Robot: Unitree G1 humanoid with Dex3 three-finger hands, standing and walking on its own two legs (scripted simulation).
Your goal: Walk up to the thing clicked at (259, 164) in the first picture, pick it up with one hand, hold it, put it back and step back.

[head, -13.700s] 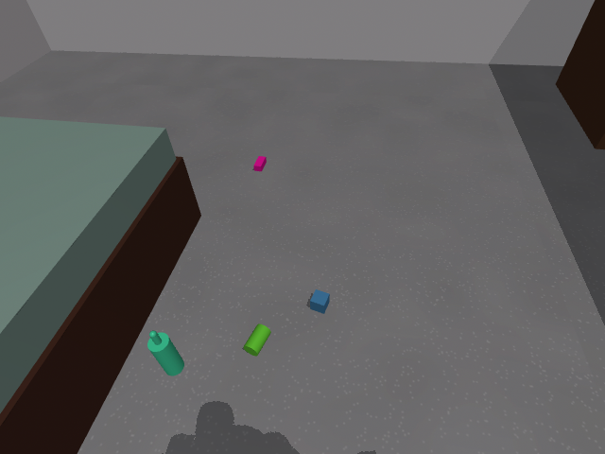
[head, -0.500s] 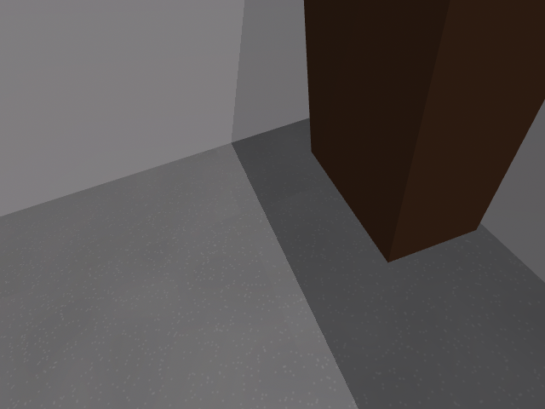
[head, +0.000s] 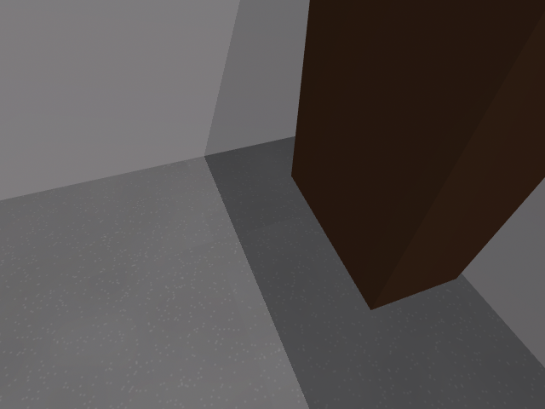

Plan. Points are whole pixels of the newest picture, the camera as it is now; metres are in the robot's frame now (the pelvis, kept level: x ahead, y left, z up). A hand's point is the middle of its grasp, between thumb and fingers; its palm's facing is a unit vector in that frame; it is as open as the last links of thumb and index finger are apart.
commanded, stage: walk up
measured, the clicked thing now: out of the picture -0.38 +1.22 -0.75
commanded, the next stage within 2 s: none
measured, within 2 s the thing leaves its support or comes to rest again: neither
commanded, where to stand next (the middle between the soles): +0.31 -0.03 m, yaw +110 degrees
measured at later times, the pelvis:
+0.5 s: pelvis +0.20 -0.08 +0.01, yaw +24 degrees
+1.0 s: pelvis +0.31 -0.09 -0.02, yaw +49 degrees
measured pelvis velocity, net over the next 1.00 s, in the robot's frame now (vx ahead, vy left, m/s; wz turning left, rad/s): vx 0.31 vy -0.09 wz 0.85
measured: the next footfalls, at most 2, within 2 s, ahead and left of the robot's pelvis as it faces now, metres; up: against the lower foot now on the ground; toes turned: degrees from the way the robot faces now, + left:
right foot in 0.32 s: +0.31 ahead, -0.15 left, +0.00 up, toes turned +21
left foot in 0.74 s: +0.36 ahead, +0.09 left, +0.00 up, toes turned +42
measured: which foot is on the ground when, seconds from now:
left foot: down 0.00-0.34, up 0.36-0.72, down 0.74-1.00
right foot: up 0.00-0.30, down 0.32-0.78, up 0.80-1.00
